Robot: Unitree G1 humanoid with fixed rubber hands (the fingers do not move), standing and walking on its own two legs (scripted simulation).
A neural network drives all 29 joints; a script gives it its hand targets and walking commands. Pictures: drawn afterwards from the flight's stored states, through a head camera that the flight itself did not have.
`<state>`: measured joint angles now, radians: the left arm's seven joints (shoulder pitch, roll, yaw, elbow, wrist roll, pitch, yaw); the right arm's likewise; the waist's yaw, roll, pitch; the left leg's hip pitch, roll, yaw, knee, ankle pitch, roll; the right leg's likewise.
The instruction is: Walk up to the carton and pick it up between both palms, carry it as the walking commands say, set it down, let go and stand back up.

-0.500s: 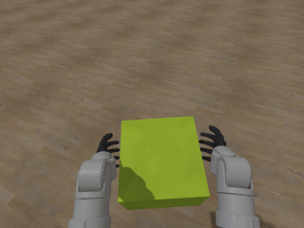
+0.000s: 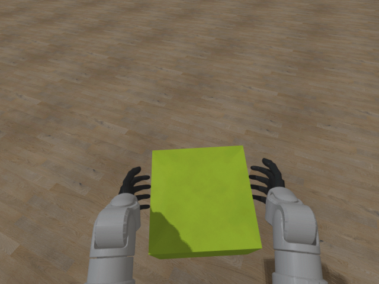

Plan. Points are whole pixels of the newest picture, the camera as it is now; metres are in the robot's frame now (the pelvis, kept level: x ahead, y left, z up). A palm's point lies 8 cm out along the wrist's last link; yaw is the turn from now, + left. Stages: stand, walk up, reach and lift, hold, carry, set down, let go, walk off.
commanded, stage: carry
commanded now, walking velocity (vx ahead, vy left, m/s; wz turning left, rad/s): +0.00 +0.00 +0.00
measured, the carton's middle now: (200, 203) +0.32 -0.01 -0.02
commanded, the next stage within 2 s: hold in 1.82 s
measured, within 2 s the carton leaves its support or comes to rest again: neither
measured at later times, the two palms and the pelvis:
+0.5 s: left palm (120, 211) +0.27 +0.16 +0.04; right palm (264, 201) +0.28 -0.14 +0.05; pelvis +0.00 +0.01 +0.00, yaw +0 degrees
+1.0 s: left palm (120, 215) +0.25 +0.16 +0.05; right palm (269, 207) +0.26 -0.14 +0.06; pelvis -0.01 +0.01 +0.00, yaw +0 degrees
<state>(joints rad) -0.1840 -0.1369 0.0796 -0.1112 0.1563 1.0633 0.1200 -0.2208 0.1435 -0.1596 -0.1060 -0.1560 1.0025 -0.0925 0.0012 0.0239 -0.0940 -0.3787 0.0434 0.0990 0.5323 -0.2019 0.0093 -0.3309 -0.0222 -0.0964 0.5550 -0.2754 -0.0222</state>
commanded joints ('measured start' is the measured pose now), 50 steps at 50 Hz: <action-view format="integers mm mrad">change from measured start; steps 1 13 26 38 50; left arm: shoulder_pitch -503 -521 -537 -384 -430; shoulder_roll -797 -828 -814 -725 -733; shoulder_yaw -462 -596 -547 -417 -496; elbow -50 -253 -179 48 -87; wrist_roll -273 -362 -326 -201 -263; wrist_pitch -111 -121 -199 -237 -208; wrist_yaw -273 -251 -249 -246 -235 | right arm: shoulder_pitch -312 -309 -381 -295 -270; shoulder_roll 838 856 845 735 765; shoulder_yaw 546 647 601 507 569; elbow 107 -88 -64 78 33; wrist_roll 270 354 304 190 253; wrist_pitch -23 -37 -128 -165 -130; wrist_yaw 260 243 230 227 228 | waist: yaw -3 -2 -1 0 4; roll -60 12 16 -75 -42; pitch -268 -283 -277 -269 -220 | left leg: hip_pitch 118 165 107 98 94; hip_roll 110 109 124 109 125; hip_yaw -85 -102 -130 -105 -136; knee -55 -56 -92 -73 -146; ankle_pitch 108 91 120 118 -5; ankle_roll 18 28 37 43 34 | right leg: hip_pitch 86 40 102 127 55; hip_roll -144 -144 -118 -130 -113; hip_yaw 106 113 84 94 84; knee -106 -125 -115 -121 -140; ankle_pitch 167 64 65 126 -26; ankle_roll -15 -24 4 12 11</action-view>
